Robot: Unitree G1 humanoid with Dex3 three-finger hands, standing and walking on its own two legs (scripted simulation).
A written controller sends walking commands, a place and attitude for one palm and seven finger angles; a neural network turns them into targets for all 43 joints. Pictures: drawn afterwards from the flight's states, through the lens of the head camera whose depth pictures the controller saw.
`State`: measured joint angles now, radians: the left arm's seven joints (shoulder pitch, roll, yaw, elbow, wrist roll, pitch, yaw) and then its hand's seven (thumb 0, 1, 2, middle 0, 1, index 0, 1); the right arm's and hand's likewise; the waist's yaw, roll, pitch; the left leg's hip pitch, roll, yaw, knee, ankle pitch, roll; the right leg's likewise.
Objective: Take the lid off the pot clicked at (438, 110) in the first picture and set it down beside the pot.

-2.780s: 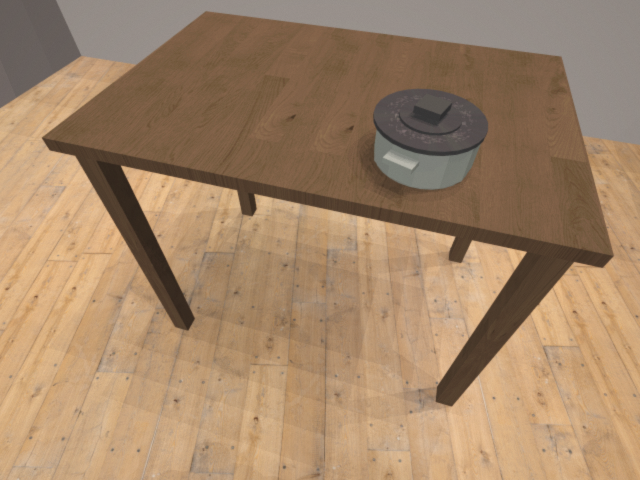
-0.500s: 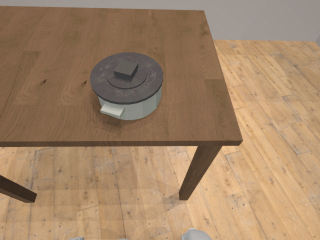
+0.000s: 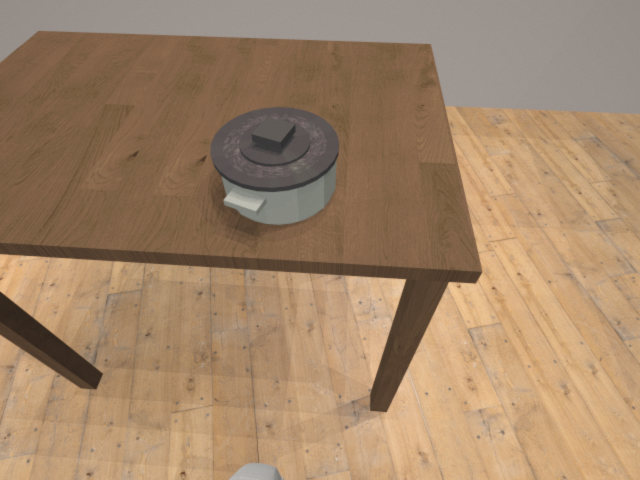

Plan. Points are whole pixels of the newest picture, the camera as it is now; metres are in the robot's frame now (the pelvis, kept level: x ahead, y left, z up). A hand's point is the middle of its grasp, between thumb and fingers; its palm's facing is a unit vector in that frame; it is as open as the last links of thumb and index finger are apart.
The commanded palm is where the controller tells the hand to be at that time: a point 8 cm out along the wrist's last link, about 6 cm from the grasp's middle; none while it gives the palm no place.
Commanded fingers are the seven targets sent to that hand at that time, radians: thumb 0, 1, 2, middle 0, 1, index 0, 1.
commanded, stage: come to a stop and stand still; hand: left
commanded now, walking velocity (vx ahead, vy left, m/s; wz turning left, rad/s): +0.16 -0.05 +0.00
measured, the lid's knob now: (274, 132) +0.54 +0.13 +0.13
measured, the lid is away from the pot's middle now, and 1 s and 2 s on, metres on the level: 0.00 0.00 0.00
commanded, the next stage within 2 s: look again from close up in 1.58 s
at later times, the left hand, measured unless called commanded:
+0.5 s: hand out of the picture +0.06 +0.21 -0.17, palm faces -0.05 -0.99 -0.13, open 7.4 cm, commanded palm none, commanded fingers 0.00 0.90 0.90 -0.20 -0.30 -0.20 -0.30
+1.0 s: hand out of the picture +0.07 +0.18 -0.17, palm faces +0.06 -0.98 -0.21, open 7.2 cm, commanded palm none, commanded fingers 0.00 0.90 0.90 -0.20 -0.30 -0.20 -0.30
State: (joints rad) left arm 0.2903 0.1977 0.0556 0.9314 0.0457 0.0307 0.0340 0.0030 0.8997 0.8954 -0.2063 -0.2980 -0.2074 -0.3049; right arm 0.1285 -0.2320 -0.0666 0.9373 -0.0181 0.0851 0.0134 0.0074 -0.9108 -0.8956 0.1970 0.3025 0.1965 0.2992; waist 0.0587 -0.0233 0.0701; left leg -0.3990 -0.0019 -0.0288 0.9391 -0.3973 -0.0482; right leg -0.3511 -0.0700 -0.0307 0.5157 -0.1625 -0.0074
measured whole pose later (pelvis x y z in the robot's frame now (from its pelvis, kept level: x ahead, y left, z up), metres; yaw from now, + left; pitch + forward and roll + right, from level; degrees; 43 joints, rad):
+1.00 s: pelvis +0.01 +0.00 +0.00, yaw +0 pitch +1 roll +0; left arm 0.20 0.15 0.05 1.04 0.02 0.00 0.04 -0.01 0.92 0.90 -0.20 -0.30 -0.21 -0.30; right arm 0.25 -0.17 -0.04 1.08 -0.01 0.02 -0.04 0.01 -0.93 -0.90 0.20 0.30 0.20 0.30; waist 0.00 0.01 0.02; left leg -0.17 0.06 0.02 0.51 -0.35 -0.04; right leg -0.23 0.00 -0.08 0.51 -0.29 -0.03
